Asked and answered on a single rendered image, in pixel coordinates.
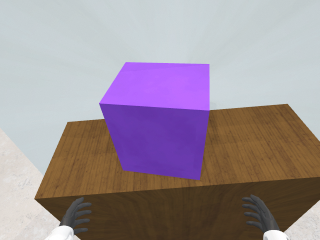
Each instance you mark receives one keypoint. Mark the pedestal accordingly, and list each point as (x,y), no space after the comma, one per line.
(266,151)

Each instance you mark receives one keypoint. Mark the robot left hand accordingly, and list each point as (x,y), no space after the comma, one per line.
(72,213)

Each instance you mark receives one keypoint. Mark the carton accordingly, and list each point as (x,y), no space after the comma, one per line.
(157,116)

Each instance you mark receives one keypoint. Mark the robot right hand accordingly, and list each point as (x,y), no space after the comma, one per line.
(266,220)

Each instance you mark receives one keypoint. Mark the right robot forearm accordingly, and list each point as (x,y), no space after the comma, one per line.
(275,235)

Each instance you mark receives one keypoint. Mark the left robot forearm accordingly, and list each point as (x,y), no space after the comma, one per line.
(61,233)

